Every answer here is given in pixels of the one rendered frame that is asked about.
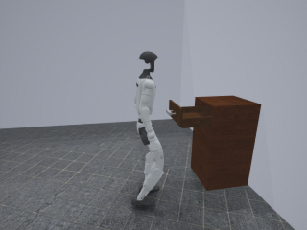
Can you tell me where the right robot upper arm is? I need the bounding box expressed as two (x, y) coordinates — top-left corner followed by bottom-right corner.
(138, 79), (154, 114)

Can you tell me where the handle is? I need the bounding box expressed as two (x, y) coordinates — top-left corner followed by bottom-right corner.
(166, 109), (176, 116)

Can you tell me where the right robot hand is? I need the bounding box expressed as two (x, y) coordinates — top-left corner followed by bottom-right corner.
(149, 139), (164, 162)

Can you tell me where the right robot thigh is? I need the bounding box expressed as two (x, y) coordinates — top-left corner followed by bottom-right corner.
(140, 128), (164, 173)

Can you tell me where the left robot foot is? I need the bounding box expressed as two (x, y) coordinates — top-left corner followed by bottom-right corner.
(139, 185), (160, 193)

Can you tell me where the cabinet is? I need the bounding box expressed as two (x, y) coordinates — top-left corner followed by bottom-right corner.
(191, 95), (261, 191)

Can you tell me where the robot right forearm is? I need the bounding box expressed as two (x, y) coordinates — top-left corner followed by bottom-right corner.
(141, 107), (156, 142)

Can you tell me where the drawer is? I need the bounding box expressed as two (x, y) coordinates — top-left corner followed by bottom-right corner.
(169, 100), (213, 128)

